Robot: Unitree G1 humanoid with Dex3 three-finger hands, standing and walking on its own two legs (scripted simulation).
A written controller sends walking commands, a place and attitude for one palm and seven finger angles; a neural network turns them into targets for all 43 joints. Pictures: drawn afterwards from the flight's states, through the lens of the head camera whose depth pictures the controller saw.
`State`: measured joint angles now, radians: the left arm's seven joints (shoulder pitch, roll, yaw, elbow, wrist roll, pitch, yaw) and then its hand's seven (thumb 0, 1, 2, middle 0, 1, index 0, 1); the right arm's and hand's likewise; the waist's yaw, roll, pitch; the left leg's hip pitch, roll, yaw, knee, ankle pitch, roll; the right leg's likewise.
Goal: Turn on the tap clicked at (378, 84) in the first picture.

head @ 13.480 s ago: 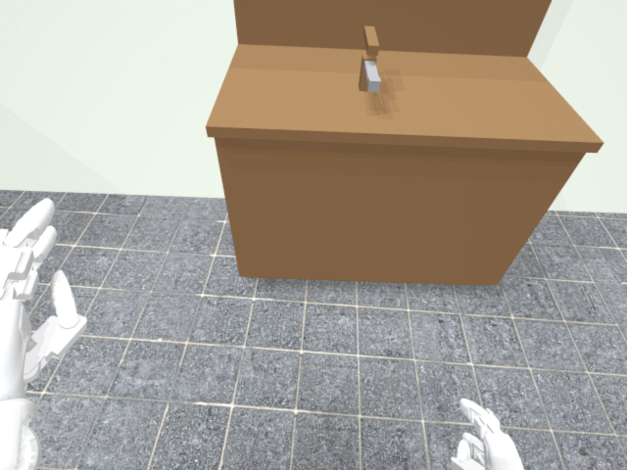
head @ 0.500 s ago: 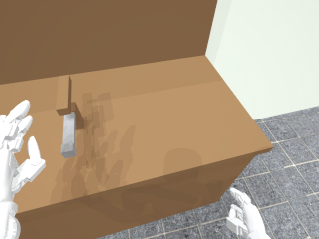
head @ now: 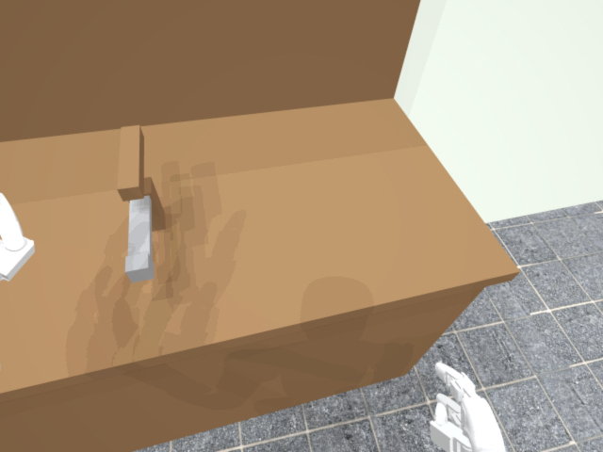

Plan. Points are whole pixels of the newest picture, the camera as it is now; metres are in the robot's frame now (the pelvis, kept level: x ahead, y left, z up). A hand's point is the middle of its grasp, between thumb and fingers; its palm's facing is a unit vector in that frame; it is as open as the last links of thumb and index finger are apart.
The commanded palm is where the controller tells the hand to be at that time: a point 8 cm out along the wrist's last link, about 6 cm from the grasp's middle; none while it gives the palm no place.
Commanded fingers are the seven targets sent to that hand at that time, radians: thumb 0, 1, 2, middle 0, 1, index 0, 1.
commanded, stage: look again from close up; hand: left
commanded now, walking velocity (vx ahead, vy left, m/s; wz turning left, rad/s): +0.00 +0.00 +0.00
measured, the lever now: (140, 267) +0.31 +0.26 +0.05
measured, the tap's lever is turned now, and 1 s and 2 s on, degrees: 0 0 0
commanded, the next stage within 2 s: shuffle to correct the standing spot in 0.12 s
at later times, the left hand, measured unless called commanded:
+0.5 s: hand (81, 277) +0.23 +0.25 +0.17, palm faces +0.37 -0.87 -0.33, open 7.4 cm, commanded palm +0.16 +0.28 +0.17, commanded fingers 0.00 0.90 0.90 -0.20 -0.30 -0.20 -0.30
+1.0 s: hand (134, 322) +0.19 +0.18 +0.16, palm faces +0.28 -0.86 -0.43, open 7.4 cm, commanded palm +0.13 +0.23 +0.17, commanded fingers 0.00 0.90 0.90 -0.20 -0.30 -0.20 -0.30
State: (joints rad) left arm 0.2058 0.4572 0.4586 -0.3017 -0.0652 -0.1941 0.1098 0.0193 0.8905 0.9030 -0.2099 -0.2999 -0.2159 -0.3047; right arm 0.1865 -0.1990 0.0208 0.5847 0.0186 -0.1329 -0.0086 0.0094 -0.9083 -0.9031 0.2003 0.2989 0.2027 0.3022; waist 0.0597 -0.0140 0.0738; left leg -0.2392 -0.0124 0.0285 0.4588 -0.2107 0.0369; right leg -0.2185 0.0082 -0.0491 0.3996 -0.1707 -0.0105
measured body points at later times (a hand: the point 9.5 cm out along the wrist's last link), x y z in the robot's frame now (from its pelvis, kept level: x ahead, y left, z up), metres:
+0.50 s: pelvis +0.00 +0.00 +0.00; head +0.03 +0.03 +0.45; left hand +0.20 +0.29 +0.18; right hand +0.19 -0.20 -0.07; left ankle +0.02 +0.09 -0.74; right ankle +0.03 -0.12 -0.74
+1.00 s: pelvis -0.03 -0.05 -0.01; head +0.02 -0.04 +0.44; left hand +0.17 +0.23 +0.18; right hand +0.15 -0.28 -0.08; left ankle +0.02 +0.09 -0.74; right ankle +0.03 -0.12 -0.74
